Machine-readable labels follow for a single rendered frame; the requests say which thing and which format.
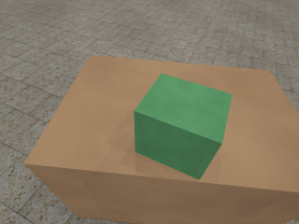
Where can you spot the pedestal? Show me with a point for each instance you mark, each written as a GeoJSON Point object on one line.
{"type": "Point", "coordinates": [86, 155]}

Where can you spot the carton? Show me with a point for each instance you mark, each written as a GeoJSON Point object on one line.
{"type": "Point", "coordinates": [181, 124]}

